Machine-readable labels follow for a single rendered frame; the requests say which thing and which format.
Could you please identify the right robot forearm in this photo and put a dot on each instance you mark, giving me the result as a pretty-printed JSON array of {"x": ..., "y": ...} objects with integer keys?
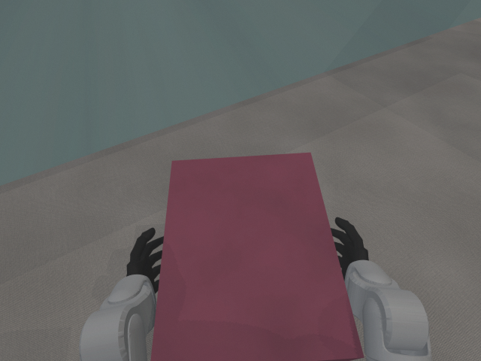
[{"x": 395, "y": 322}]

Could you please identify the left robot hand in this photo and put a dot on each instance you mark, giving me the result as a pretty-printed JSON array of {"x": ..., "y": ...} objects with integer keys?
[{"x": 141, "y": 261}]

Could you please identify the left robot forearm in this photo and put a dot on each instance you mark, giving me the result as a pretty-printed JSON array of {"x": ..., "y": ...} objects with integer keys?
[{"x": 118, "y": 331}]

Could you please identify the carton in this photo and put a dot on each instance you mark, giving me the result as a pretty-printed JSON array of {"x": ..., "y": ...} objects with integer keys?
[{"x": 249, "y": 268}]

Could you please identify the right robot hand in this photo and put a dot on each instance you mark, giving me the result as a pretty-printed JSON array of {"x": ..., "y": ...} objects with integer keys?
[{"x": 353, "y": 248}]

